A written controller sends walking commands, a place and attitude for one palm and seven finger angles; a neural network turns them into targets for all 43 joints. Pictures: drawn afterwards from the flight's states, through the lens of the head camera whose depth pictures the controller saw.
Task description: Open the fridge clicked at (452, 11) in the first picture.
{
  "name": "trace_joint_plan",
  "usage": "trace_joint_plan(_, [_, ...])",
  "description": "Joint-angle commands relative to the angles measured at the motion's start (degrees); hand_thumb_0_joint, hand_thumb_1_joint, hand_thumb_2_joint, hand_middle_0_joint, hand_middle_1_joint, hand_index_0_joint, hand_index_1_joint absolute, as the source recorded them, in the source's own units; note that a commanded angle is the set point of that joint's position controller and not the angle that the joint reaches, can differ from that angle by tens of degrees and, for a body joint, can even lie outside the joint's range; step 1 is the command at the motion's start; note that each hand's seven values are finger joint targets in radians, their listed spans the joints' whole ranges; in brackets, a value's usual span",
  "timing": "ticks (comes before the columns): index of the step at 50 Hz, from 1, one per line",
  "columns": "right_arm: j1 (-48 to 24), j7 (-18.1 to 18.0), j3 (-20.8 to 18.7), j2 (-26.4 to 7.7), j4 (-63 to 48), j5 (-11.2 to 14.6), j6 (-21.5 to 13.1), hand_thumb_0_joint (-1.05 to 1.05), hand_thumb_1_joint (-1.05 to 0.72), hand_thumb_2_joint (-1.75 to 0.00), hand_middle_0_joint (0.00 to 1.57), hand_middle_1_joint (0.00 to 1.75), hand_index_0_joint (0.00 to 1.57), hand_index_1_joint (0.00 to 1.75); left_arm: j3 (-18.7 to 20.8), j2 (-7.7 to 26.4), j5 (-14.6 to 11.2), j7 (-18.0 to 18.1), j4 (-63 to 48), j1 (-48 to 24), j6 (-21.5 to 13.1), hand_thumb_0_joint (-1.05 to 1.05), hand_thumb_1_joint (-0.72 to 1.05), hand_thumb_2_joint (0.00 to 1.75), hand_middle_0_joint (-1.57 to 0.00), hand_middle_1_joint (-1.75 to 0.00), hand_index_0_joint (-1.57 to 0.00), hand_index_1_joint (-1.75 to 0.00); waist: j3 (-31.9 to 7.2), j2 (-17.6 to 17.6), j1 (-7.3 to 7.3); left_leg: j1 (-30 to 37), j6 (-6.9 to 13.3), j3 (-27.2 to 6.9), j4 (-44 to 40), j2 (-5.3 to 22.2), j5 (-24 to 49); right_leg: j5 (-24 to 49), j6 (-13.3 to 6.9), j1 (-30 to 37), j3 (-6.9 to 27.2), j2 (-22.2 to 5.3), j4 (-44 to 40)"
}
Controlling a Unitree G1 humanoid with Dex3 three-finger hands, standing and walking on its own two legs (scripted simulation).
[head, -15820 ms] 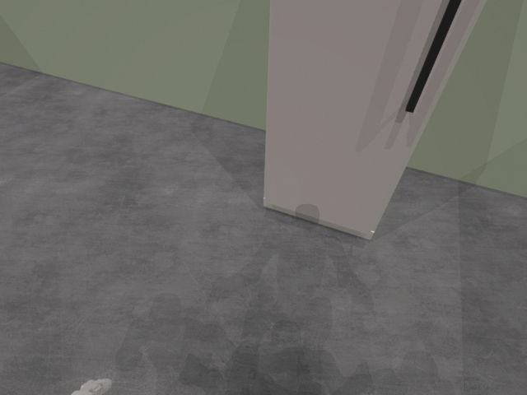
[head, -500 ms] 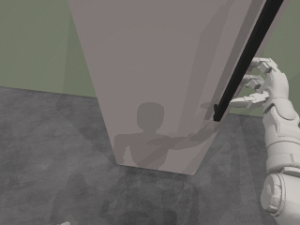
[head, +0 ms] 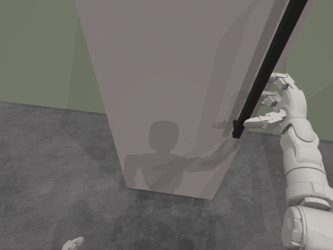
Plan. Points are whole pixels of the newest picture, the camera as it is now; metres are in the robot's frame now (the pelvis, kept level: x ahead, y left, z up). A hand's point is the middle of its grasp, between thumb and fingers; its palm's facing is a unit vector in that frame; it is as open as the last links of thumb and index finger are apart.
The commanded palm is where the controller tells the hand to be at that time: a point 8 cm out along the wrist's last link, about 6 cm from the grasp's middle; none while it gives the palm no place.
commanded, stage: slide the fingers in behind the handle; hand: right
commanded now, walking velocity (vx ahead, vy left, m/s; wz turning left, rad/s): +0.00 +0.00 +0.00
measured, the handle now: (265, 62) +0.49 -0.16 +0.23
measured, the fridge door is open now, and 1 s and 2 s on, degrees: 0 0 0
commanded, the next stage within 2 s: grip the handle and tug to test in 1.36 s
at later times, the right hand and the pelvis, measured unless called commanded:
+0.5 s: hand (253, 101) +0.44 -0.15 +0.16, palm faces +0.03 +1.00 +0.01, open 14.0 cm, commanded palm +0.41 -0.20 +0.16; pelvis +0.00 +0.00 +0.00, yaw +0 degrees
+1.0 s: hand (247, 101) +0.44 -0.13 +0.16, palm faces +0.03 +1.00 +0.01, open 14.0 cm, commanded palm +0.41 -0.19 +0.16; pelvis +0.00 +0.01 +0.00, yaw +0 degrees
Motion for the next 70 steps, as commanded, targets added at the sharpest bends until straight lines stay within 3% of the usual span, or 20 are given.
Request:
trace_joint_plan(1, [-29.49, -1.62, -1.57, -12.24, -14.39, 0.5, -2.11, 0.0, 0.5, -0.3, 0.3, 1.2, 0.3, 1.2, 3.05, 8.11, -0.09, 0.71, -6.87, -1.34, -2.25, 0.0, 0.9, 0.9, -0.2, -0.3, -0.2, -0.3, -14.32, 1.04, 0.39, -3.78, 0.21, -0.79, -5.28, -1.27, 17.25, 11.31, -1.68, 16.45, 3.19, 0.91, -3.6])
trace_joint_plan(5, [-29.41, -3.06, -2.82, -13.01, -16.12, -0.01, -2.94, 0.0, 0.5, -0.3, 0.3, 1.2, 0.3, 1.2, 3.06, 7.95, 0.33, 0.75, -6.48, -1.29, -2.62, 0.0, 0.9, 0.9, -0.2, -0.3, -0.2, -0.3, -18.03, 0.12, -0.1, -3.11, 0.34, -0.95, -4.97, -1.22, 18.22, 13.4, -1.61, 19.0, 3.42, 0.87, -3.14])
trace_joint_plan(8, [-29.97, -2.73, 0.83, -9.12, -14.99, -0.33, -2.94, 0.0, 0.5, -0.3, 0.3, 1.2, 0.3, 1.2, 2.86, 7.52, 0.3, 0.63, -6.24, -1.69, -2.68, 0.0, 0.9, 0.9, -0.2, -0.3, -0.2, -0.3, -16.94, -1.16, 0.63, -4.2, 0.41, -0.67, -4.84, -1.26, 18.1, 13.38, -1.3, 19.39, 3.4, 0.89, -3.12])
trace_joint_plan(9, [-28.98, -2.77, -0.02, -9.79, -13.06, -0.21, -2.67, 0.0, 0.5, -0.3, 0.3, 1.2, 0.3, 1.2, 2.95, 7.74, 0.37, 0.61, -6.1, -1.03, -2.73, 0.0, 0.9, 0.9, -0.2, -0.3, -0.2, -0.3, -16.12, 1.96, 0.96, -3.71, 0.16, -0.7, -5.25, -1.33, 18.21, 12.84, -1.71, 18.02, 3.27, 0.97, -2.76])
trace_joint_plan(13, [-28.42, -2.54, 0.61, -8.79, -11.52, -0.13, -1.46, 0.0, 0.5, -0.3, 0.3, 1.2, 0.3, 1.2, 2.9, 7.64, 0.16, 0.55, -6.3, -1.67, -2.44, 0.0, 0.9, 0.9, -0.2, -0.3, -0.2, -0.3, -15.87, -0.04, 0.15, -3.6, 0.4, -0.66, -5.19, -1.09, 17.99, 12.2, -1.37, 17.63, 3.2, 1.14, -3.4])
trace_joint_plan(19, [-29.07, -3.78, -1.14, -10.22, -14.07, 0.14, -2.76, 0.0, 0.5, -0.3, 0.3, 1.2, 0.3, 1.2, 3.0, 7.74, 0.52, 0.49, -6.43, -1.44, -2.52, 0.0, 0.9, 0.9, -0.2, -0.3, -0.2, -0.3, -17.46, 2.36, 0.15, -1.78, 0.18, -0.94, -5.19, -1.2, 19.72, 13.4, -1.76, 17.53, 2.99, 1.2, -3.06])
trace_joint_plan(23, [-29.85, -4.11, 0.21, -8.77, -14.62, -0.41, -3.34, 0.0, 0.5, -0.3, 0.3, 1.2, 0.3, 1.2, 3.08, 7.35, 0.44, 0.27, -6.12, -1.63, -2.58, 0.0, 0.9, 0.9, -0.2, -0.3, -0.2, -0.3, -16.77, 0.47, 0.26, -2.67, 0.14, -1.05, -5.2, -1.15, 19.71, 13.11, -1.58, 17.93, 2.72, 1.23, -3.22])
trace_joint_plan(27, [-30.02, -4.25, 0.1, -9.18, -12.94, -0.6, -2.81, 0.0, 0.5, -0.3, 0.3, 1.2, 0.3, 1.2, 3.08, 7.43, 0.35, 0.47, -5.7, -1.6, -2.36, 0.0, 0.9, 0.9, -0.2, -0.3, -0.2, -0.3, -15.5, 1.34, 0.52, -2.3, 0.0, -1.34, -5.69, -1.03, 19.42, 11.85, -1.7, 16.7, 2.4, 1.33, -3.51])
trace_joint_plan(31, [-28.5, -4.33, -2.25, -11.39, -13.4, -0.41, -2.55, 0.0, 0.5, -0.3, 0.3, 1.2, 0.3, 1.2, 3.15, 7.45, 0.51, 0.53, -5.88, -1.46, -2.27, 0.0, 0.9, 0.9, -0.2, -0.3, -0.2, -0.3, -17.52, 1.9, -0.54, 0.2, -0.04, -1.62, -5.43, -0.91, 21.59, 13.01, -1.83, 16.18, 2.05, 1.54, -3.57])
trace_joint_plan(38, [-27.21, -4.04, 1.08, -6.89, -16.37, -0.24, -2.65, 0.0, 0.5, -0.3, 0.3, 1.2, 0.3, 1.2, 3.42, 7.08, 0.45, 0.01, -6.24, -1.55, -2.44, 0.0, 0.9, 0.9, -0.2, -0.3, -0.2, -0.3, -18.13, 0.4, -0.3, -0.23, 0.1, -1.09, -5.05, -1.19, 24.15, 16.05, -1.64, 18.46, 1.93, 1.47, -3.16])
trace_joint_plan(41, [-26.47, -4.17, 0.78, -6.96, -15.62, 0.24, -1.83, 0.0, 0.5, -0.3, 0.3, 1.2, 0.3, 1.2, 3.43, 7.28, 0.33, 0.17, -6.11, -1.75, -2.29, 0.0, 0.9, 0.9, -0.2, -0.3, -0.2, -0.3, -16.37, 3.76, 0.04, 0.07, -0.2, -1.19, -5.66, -1.16, 23.49, 14.43, -1.94, 16.93, 1.9, 1.51, -3.55])
trace_joint_plan(46, [-26.97, -5.49, 2.5, -4.87, -18.42, -0.52, -1.56, 0.0, 0.5, -0.3, 0.3, 1.2, 0.3, 1.2, 3.16, 6.76, 0.45, -0.16, -6.32, -2.68, -2.37, 0.0, 0.9, 0.9, -0.2, -0.3, -0.2, -0.3, -16.08, -0.26, -0.32, -1.24, 0.17, -0.91, -5.5, -1.14, 22.5, 15.03, -1.7, 18.6, 2.14, 1.54, -3.53])
trace_joint_plan(48, [-28.34, -6.0, 2.23, -5.26, -19.21, -0.73, -1.86, 0.0, 0.5, -0.3, 0.3, 1.2, 0.3, 1.2, 3.19, 6.71, 0.62, -0.12, -6.06, -2.73, -2.37, 0.0, 0.9, 0.9, -0.2, -0.3, -0.2, -0.3, -16.54, 0.07, 0.0, -1.48, 0.17, -0.92, -5.57, -1.15, 22.05, 14.99, -1.63, 19.36, 2.32, 1.44, -3.58])
trace_joint_plan(49, [-26.53, -6.33, 0.64, -6.64, -18.33, -0.57, -1.82, 0.0, 0.5, -0.3, 0.3, 1.2, 0.3, 1.2, 3.29, 7.05, 0.78, -0.04, -6.07, -2.28, -2.3, 0.0, 0.9, 0.9, -0.2, -0.3, -0.2, -0.3, -16.67, 3.53, -0.34, -0.31, 0.04, -0.85, -5.62, -1.31, 22.55, 15.17, -1.86, 18.36, 2.38, 1.4, -3.43])
trace_joint_plan(53, [-27.56, -6.15, 2.38, -4.71, -17.4, -0.69, -1.58, 0.0, 0.5, -0.3, 0.3, 1.2, 0.3, 1.2, 3.08, 6.66, 0.61, 0.11, -6.14, -3.25, -2.23, 0.0, 0.9, 0.9, -0.2, -0.3, -0.2, -0.3, -15.88, 2.3, -0.11, -0.69, 0.04, -1.06, -5.75, -1.09, 22.45, 14.33, -1.75, 18.34, 2.15, 1.57, -3.83])
trace_joint_plan(55, [-27.77, -6.19, 0.88, -6.86, -17.38, -0.85, -1.79, 0.0, 0.5, -0.3, 0.3, 1.2, 0.3, 1.2, 3.05, 6.87, 0.63, 0.22, -6.02, -3.24, -2.05, 0.0, 0.9, 0.9, -0.2, -0.3, -0.2, -0.3, -16.49, 1.63, -0.38, -0.23, 0.09, -1.26, -5.71, -0.96, 22.33, 14.33, -1.73, 18.26, 2.15, 1.55, -3.82])
trace_joint_plan(58, [-28.65, -5.93, 3.32, -4.07, -18.25, -0.94, -1.89, 0.0, 0.5, -0.3, 0.3, 1.2, 0.3, 1.2, 2.96, 6.49, 0.57, 0.18, -6.18, -3.53, -2.09, 0.0, 0.9, 0.9, -0.2, -0.3, -0.2, -0.3, -16.82, 0.15, 0.01, -1.06, 0.21, -0.97, -5.65, -0.99, 22.09, 14.88, -1.51, 19.7, 2.27, 1.46, -3.87])
trace_joint_plan(63, [-29.28, -6.19, 3.4, -3.62, -16.03, -0.49, -1.34, 0.0, 0.5, -0.3, 0.3, 1.2, 0.3, 1.2, 2.91, 6.7, 0.6, 0.16, -5.76, -3.11, -2.17, 0.0, 0.9, 0.9, -0.2, -0.3, -0.2, -0.3, -15.43, 2.32, 0.37, -1.7, 0.08, -0.84, -6.07, -1.1, 20.84, 13.52, -1.57, 18.57, 2.62, 1.47, -3.97])
trace_joint_plan(65, [-28.84, -6.31, 0.94, -6.58, -15.97, -0.49, -1.72, 0.0, 0.5, -0.3, 0.3, 1.2, 0.3, 1.2, 3.07, 7.04, 0.65, 0.36, -5.73, -3.13, -2.18, 0.0, 0.9, 0.9, -0.2, -0.3, -0.2, -0.3, -16.17, 3.82, -0.08, -0.35, -0.07, -1.28, -6.2, -0.97, 21.48, 13.39, -1.85, 17.73, 2.36, 1.55, -4.01])
trace_joint_plan(70, [-28.61, -5.96, 3.12, -4.21, -15.91, -0.79, -2.23, 0.0, 0.5, -0.3, 0.3, 1.2, 0.3, 1.2, 3.01, 6.77, 0.61, 0.11, -5.72, -2.96, -2.2, 0.0, 0.9, 0.9, -0.2, -0.3, -0.2, -0.3, -16.22, 1.41, 0.06, -1.29, 0.19, -0.89, -5.75, -1.0, 21.57, 14.53, -1.6, 18.87, 2.51, 1.44, -3.83])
